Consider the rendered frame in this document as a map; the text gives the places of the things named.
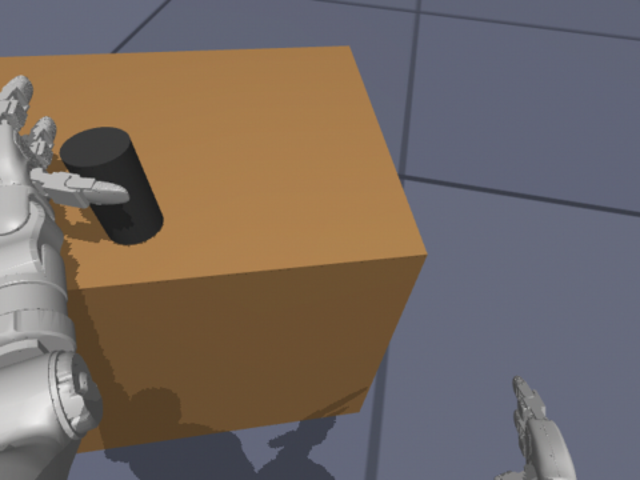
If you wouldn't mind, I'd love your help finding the left robot hand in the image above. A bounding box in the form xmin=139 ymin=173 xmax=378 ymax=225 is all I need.
xmin=0 ymin=75 xmax=130 ymax=209

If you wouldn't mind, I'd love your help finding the left robot arm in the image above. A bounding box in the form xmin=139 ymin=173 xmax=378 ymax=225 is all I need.
xmin=0 ymin=185 xmax=103 ymax=480

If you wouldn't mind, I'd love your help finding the right robot hand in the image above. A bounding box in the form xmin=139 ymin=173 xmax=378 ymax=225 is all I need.
xmin=494 ymin=375 xmax=577 ymax=480

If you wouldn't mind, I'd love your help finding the can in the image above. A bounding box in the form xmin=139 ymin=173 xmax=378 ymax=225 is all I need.
xmin=59 ymin=127 xmax=164 ymax=245

